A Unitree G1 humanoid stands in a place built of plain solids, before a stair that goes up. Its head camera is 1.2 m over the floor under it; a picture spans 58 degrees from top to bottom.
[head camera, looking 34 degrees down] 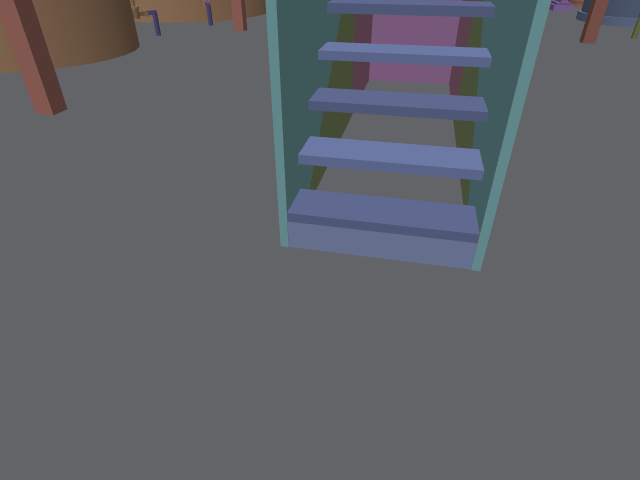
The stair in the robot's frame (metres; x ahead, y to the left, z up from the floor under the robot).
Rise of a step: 0.19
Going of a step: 0.22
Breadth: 0.93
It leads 12 degrees to the right of straight ahead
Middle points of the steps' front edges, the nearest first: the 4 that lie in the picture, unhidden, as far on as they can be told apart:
1.63 -0.26 0.19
1.85 -0.31 0.38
2.06 -0.36 0.58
2.28 -0.40 0.77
